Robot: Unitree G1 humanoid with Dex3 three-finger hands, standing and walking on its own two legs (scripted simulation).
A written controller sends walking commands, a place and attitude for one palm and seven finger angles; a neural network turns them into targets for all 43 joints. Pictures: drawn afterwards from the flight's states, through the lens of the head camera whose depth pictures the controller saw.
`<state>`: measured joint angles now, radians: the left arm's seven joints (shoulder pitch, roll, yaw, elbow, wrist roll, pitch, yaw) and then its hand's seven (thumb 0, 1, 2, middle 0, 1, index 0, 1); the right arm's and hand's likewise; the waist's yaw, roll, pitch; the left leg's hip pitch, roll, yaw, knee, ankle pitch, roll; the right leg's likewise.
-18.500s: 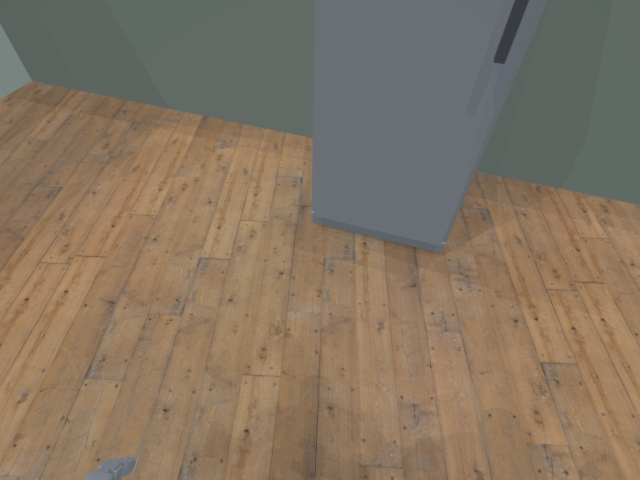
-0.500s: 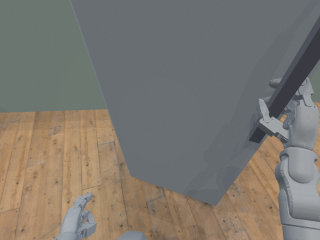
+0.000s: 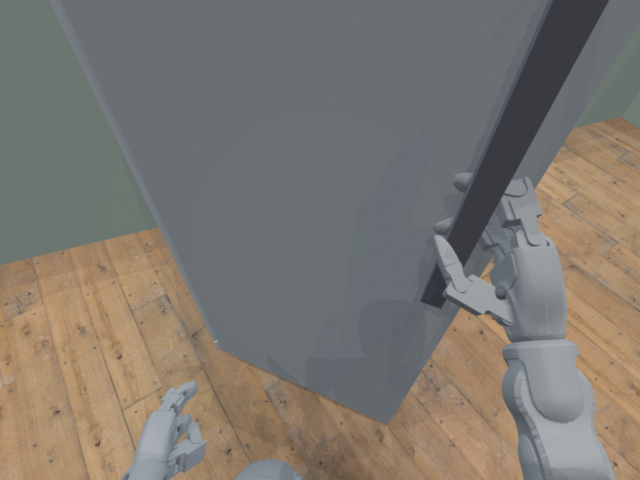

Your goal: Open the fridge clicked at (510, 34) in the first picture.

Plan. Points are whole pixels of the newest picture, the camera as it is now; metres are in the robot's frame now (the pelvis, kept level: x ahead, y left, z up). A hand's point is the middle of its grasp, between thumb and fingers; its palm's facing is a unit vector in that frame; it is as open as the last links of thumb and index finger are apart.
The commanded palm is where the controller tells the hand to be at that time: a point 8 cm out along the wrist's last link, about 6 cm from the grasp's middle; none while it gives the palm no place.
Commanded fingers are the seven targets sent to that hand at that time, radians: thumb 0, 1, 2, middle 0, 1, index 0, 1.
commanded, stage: walk backward, drawing the door open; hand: right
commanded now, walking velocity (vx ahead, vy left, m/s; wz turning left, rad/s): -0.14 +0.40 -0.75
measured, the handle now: (493, 162) +0.34 -0.10 +0.26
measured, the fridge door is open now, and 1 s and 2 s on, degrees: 43 64 64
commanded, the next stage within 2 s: stop walking and hold the door back in 0.68 s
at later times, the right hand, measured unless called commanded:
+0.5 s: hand (369, 367) +0.19 -0.01 +0.18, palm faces +0.34 +0.92 -0.17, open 7.8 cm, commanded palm +0.14 -0.04 +0.18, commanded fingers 0.00 -0.90 -0.90 0.45 1.40 0.45 1.40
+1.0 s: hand (317, 379) +0.18 +0.03 +0.17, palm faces +0.79 +0.58 -0.20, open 6.3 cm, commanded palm +0.13 +0.01 +0.16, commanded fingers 0.00 -0.90 -0.90 0.45 1.40 0.45 1.40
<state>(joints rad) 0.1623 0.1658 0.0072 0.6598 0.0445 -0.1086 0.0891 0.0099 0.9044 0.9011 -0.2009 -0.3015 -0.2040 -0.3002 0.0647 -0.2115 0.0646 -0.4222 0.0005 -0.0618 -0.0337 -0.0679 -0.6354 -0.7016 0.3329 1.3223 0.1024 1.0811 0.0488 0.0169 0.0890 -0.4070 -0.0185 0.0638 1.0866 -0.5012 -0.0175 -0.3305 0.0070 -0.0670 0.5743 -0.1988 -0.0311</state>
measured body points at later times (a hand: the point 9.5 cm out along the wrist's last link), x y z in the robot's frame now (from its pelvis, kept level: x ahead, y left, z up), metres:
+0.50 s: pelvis +0.00 +0.19 -0.01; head +0.04 +0.16 +0.44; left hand +0.28 +0.30 -0.08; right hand +0.16 -0.06 +0.19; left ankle +0.01 +0.27 -0.71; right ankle -0.02 +0.11 -0.73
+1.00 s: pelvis +0.07 +0.35 +0.01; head +0.12 +0.32 +0.46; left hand +0.38 +0.39 -0.09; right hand +0.13 +0.00 +0.18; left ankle +0.16 +0.47 -0.72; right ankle +0.01 +0.30 -0.67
